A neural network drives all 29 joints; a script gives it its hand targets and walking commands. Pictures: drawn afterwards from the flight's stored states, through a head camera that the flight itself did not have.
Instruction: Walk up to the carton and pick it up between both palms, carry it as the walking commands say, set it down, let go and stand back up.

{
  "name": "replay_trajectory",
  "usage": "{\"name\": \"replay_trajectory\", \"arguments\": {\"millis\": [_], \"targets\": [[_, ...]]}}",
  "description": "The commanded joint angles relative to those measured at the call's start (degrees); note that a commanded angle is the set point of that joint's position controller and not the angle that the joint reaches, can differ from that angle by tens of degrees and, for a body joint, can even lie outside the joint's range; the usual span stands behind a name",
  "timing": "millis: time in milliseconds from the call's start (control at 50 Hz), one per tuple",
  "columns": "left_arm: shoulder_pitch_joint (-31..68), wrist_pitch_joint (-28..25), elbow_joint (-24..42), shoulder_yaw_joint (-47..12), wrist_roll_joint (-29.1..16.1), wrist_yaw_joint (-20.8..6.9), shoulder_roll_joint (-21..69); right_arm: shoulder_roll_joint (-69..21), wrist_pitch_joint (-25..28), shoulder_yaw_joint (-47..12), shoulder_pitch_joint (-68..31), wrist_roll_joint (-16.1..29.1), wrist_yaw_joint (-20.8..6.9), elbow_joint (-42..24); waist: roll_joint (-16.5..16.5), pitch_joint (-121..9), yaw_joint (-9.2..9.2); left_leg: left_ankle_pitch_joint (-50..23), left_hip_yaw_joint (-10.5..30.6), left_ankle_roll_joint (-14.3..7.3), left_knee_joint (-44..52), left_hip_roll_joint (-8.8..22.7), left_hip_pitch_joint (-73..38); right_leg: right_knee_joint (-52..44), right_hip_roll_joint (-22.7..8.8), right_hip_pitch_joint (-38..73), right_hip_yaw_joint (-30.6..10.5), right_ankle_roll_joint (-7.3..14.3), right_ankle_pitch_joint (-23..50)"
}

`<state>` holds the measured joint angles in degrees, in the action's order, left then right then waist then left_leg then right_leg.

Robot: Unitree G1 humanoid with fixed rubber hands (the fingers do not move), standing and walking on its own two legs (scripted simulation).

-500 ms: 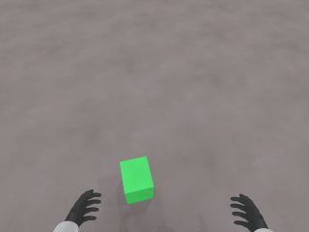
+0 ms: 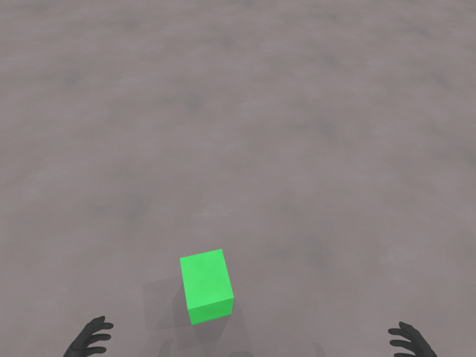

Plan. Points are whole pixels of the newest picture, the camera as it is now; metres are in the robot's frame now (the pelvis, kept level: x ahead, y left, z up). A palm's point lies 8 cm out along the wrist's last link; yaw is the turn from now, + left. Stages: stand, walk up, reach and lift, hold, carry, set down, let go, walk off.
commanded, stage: stand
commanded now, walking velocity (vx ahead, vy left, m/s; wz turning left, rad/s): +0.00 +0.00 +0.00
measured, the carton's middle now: (206, 287) +0.44 +0.11 -0.66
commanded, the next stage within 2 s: none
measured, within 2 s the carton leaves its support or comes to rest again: neither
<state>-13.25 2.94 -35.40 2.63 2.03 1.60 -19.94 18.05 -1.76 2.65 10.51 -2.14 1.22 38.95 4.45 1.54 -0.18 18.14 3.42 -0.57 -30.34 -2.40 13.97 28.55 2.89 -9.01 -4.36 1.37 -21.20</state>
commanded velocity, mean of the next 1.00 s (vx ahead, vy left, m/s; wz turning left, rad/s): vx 0.00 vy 0.00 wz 0.00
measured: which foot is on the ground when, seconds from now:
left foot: down 0.00-1.00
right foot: down 0.00-1.00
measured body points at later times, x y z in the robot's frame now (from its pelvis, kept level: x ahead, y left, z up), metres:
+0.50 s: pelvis +0.00 +0.02 +0.00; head +0.02 +0.04 +0.45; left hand +0.15 +0.31 -0.10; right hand +0.13 -0.28 -0.08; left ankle -0.03 +0.11 -0.73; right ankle -0.07 -0.11 -0.73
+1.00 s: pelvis -0.03 +0.00 +0.01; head -0.02 +0.02 +0.46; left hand +0.10 +0.31 -0.10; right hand +0.09 -0.31 -0.09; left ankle -0.03 +0.11 -0.73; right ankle -0.07 -0.11 -0.73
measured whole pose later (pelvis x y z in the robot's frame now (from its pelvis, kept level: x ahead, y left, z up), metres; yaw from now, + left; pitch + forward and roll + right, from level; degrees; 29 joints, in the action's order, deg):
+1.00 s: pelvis -0.03 +0.00 +0.01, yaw -1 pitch -1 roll +0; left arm -11.9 -0.8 -46.6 0.4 1.7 1.4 -22.7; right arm 20.8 0.3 0.9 8.1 -1.5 0.7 51.7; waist 2.4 0.2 -0.6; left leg 13.1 2.6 -0.8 -24.3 -2.2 10.6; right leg 23.9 2.6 -6.5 -5.3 1.0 -16.6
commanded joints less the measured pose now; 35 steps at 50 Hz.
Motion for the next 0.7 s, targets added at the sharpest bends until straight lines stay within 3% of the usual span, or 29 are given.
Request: {"name": "replay_trajectory", "arguments": {"millis": [0, 20, 40, 60, 80, 100, 120, 160, 180, 220, 240, 260, 320, 340, 360, 380, 400, 420, 440, 460, 480, 500, 540, 560, 580, 600, 620, 660, 680], "targets": [[2.7, -2.2, 1.9, 1.0, 0.0, -0.2, -4.7, 6.8, 2.1, 1.2, -2.1, 0.0, 0.4, -1.7, -5.1, -9.3, 0.97, -22.8, 2.8, -0.5, 1.2, 5.2, -4.0, -1.8, -5.9, 2.8, -3.7, -1.0, 23.0], [3.9, -2.1, 2.4, 1.0, 0.0, -0.5, -6.1, 9.5, 1.7, 1.9, -1.6, 0.2, 0.9, -1.5, -5.6, -7.5, -0.80, -21.3, 1.8, -0.1, 2.2, 5.0, -5.2, -1.4, -6.0, -0.2, -4.6, -0.3, 21.9], [3.6, -2.2, 1.5, 1.2, 0.1, -0.7, -5.5, 9.2, 1.8, 1.9, -2.3, -0.2, 0.7, -1.4, -8.4, -11.0, 0.00, -21.3, 2.6, 0.3, 2.8, 5.9, -7.6, -1.6, -5.5, 1.7, -3.5, -0.7, 19.5], [3.2, -2.3, 0.8, 0.8, 0.2, -0.2, -5.2, 8.2, 2.0, 1.6, -4.6, -0.1, 0.6, -1.7, -5.0, -8.3, 0.33, -23.8, 4.2, -0.7, 2.4, 6.4, -6.4, -0.9, -4.8, -0.5, -2.5, -0.8, 21.0], [1.4, -1.8, -0.4, 1.2, -0.1, 0.1, -5.6, 9.4, 2.3, 1.9, -1.3, -0.5, 1.1, -0.9, -9.2, -7.4, 0.66, -23.3, 4.0, -1.2, 2.8, 6.0, -6.5, -1.5, -5.5, 0.2, -4.3, -0.6, 20.1], [3.5, -1.9, -0.4, 1.4, 0.4, 0.4, -7.3, 7.7, 2.3, 1.4, -2.0, 0.2, 0.7, -0.1, -4.4, -7.2, 0.38, -23.2, 5.7, -1.1, 4.4, 6.7, -4.1, -1.9, -5.1, 1.5, -3.6, -0.8, 17.9], [1.6, -1.7, -0.8, 1.2, 0.1, 0.2, -6.8, 7.7, 2.9, 0.8, -1.5, -0.1, 0.7, -0.4, -3.5, -7.0, 1.11, -23.2, 5.1, -1.2, 3.8, 6.8, -5.2, -2.4, -5.0, 1.1, -3.0, -0.8, 18.0], [1.3, -2.0, -1.4, 1.1, 0.0, 0.4, -6.5, 9.0, 3.0, 1.5, 0.0, 0.0, 0.6, 0.8, -4.4, -6.5, -0.14, -23.2, 4.3, -0.5, 4.4, 5.7, -5.8, -3.0, -5.1, 1.4, -3.6, -1.1, 20.0], [3.2, -2.4, -1.9, 1.4, -0.2, 0.1, -6.9, 8.0, 3.5, 0.8, -1.8, 0.0, 1.0, 0.9, -3.2, -6.4, -0.10, -25.0, 5.4, -0.7, 4.4, 7.0, -7.0, -2.6, -5.0, -0.1, -3.3, -1.2, 18.2], [2.8, -2.3, -1.3, 1.2, 0.0, 0.2, -8.0, 8.4, 3.0, 1.1, -3.0, 0.0, 0.5, 0.7, -6.3, -4.1, 0.90, -23.9, 4.3, -1.0, 4.7, 5.9, -6.1, -4.0, -5.7, -0.8, -3.5, -1.0, 17.9], [4.0, -3.0, -1.4, 1.0, 0.1, 0.2, -7.0, 7.5, 2.8, 0.9, -2.9, 0.4, 0.4, 0.8, -3.5, -4.6, 0.36, -25.6, 4.2, -0.8, 4.6, 5.9, -6.5, -3.2, -6.0, -1.0, -3.3, -1.3, 20.2], [3.9, -2.9, -1.2, 1.4, 0.1, 0.3, -7.3, 9.5, 3.3, 1.4, -1.8, -0.4, 0.7, 1.6, -5.2, -2.3, -0.49, -23.4, 4.6, -0.5, 5.8, 6.2, -7.2, -4.5, -5.5, -2.8, -4.1, -1.5, 17.0], [3.7, -2.9, -2.4, 0.9, -0.1, 0.4, -7.0, 9.6, 2.8, 1.2, -2.1, -0.1, 1.0, 2.1, -3.3, -4.1, -0.20, -27.2, 3.8, -1.4, 4.4, 6.2, -9.1, -3.2, -6.0, -1.8, -4.0, -1.1, 22.4], [3.1, -3.0, -2.7, 0.9, -0.4, 0.2, -8.0, 10.2, 2.3, 1.7, 0.2, -0.2, 1.4, 3.4, -5.6, -6.8, -1.07, -28.2, 2.7, -0.7, 3.7, 6.0, -11.7, -3.4, -5.5, -1.7, -3.9, -1.2, 21.9], [3.9, -3.2, -1.6, 0.5, -0.5, 0.0, -5.8, 10.8, 3.0, 1.6, -2.2, -0.2, 1.3, 2.4, -7.2, -9.2, 0.47, -28.3, 3.5, -1.0, 3.2, 5.9, -11.4, -3.1, -6.2, 0.0, -4.6, -1.0, 23.3], [5.5, -3.4, -1.7, 1.1, -0.4, 0.0, -8.2, 9.1, 3.0, 0.7, -1.1, 0.4, 1.0, 2.9, -6.4, -7.0, -0.96, -28.0, 3.6, -0.2, 5.8, 6.4, -9.8, -2.9, -5.7, -0.6, -3.7, -1.2, 20.2], [3.5, -3.2, -2.8, 1.2, -0.2, -0.2, -7.8, 9.8, 3.3, 1.3, -2.1, 0.3, 1.5, 3.2, -2.5, -6.3, -0.42, -29.4, 5.6, -0.5, 5.3, 7.2, -10.9, -3.2, -5.7, -0.7, -3.7, -1.2, 21.5], [3.0, -3.3, -2.3, 1.5, -0.5, 0.0, -7.5, 9.8, 3.1, 1.4, -3.1, 0.5, 1.4, 3.3, -2.7, -8.9, 0.46, -33.4, 5.0, -0.6, 4.6, 7.3, -13.3, -2.5, -5.7, -1.2, -3.2, -1.3, 22.8], [2.9, -3.3, -4.1, 1.0, -0.6, 0.3, -8.7, 9.5, 3.3, 1.1, -2.8, 0.9, 1.0, 3.2, -7.0, -9.2, -0.50, -32.4, 5.2, -1.1, 4.5, 7.7, -15.1, -1.9, -5.8, -1.4, -3.9, -1.6, 23.1], [1.6, -3.2, -3.9, 1.1, -0.5, 0.4, -7.5, 9.7, 3.4, 1.0, -2.1, 0.3, 1.3, 4.0, -5.3, -9.4, 0.34, -33.8, 5.7, -1.8, 3.8, 7.5, -15.1, -2.6, -5.8, -0.5, -3.0, -1.7, 23.4], [2.6, -3.3, -4.1, 0.6, -0.1, 0.1, -7.5, 11.1, 3.0, 1.1, -0.7, 0.1, 1.6, 4.9, -1.7, -4.4, -0.10, -30.5, 5.3, -1.3, 4.9, 7.0, -10.6, -3.8, -5.7, -0.6, -4.1, -1.0, 22.3], [2.8, -3.3, -3.1, 0.8, -0.1, 0.2, -7.9, 11.2, 3.1, 1.2, -1.6, 0.5, 1.1, 4.6, -4.3, -7.0, -1.35, -27.4, 3.9, -0.8, 5.3, 6.9, -11.0, -4.6, -6.2, -0.1, -4.0, -1.4, 21.6], [3.2, -3.5, -4.2, 0.8, 0.4, 0.1, -8.8, 8.7, 3.0, 0.5, -4.4, 0.4, 0.6, 4.5, -4.3, -1.2, -0.58, -17.1, 4.4, -0.9, 7.5, 6.6, -5.7, -6.3, -5.8, -2.2, -4.4, -1.2, 14.0], [0.6, -3.5, -5.0, 0.4, 0.0, 0.2, -8.3, 8.9, 2.5, 0.2, -4.8, 0.1, 0.6, 4.4, -5.6, -3.4, 1.32, -19.0, 4.2, -1.4, 6.0, 6.4, -7.9, -6.4, -6.9, -1.6, -5.5, -0.4, 16.1], [3.4, -3.4, -4.9, 0.9, 0.5, 0.6, -9.5, 7.8, 2.5, 0.5, -4.3, 0.6, 0.3, 5.2, -2.8, -2.0, -1.03, -15.4, 5.6, -1.0, 8.2, 6.8, -6.4, -6.6, -6.0, -2.2, -4.7, -0.5, 13.4], [1.2, -3.4, -5.2, 0.8, -0.3, 0.0, -8.5, 10.5, 3.0, 0.4, -2.3, 0.0, 0.6, 6.1, -5.3, -4.0, 0.11, -14.4, 4.5, -1.1, 7.4, 6.1, -7.1, -7.0, -6.8, 0.3, -5.3, -0.2, 14.0], [1.3, -3.7, -6.0, 0.2, 0.0, 0.1, -8.7, 11.5, 3.2, 0.9, -2.2, 0.4, 0.5, 6.5, -1.2, -4.7, -0.61, -16.4, 4.7, -0.6, 6.8, 5.9, -8.2, -6.7, -6.7, 0.2, -4.9, -0.5, 17.1], [1.3, -3.5, -5.9, 0.6, -0.5, 0.3, -10.3, 10.1, 3.3, 0.3, -2.5, 0.3, 0.4, 6.3, -2.7, -5.8, -0.84, -16.4, 4.8, -0.4, 7.4, 6.4, -9.4, -6.5, -7.3, 0.1, -6.1, -0.1, 18.0], [1.6, -3.9, -5.5, 0.0, -0.3, 0.3, -8.7, 9.9, 3.4, 0.2, -4.5, 0.6, 0.0, 6.8, -4.3, -5.2, 0.27, -16.1, 4.8, -0.5, 7.4, 6.4, -9.2, -6.0, -6.9, -1.3, -5.1, -0.6, 16.6]]}}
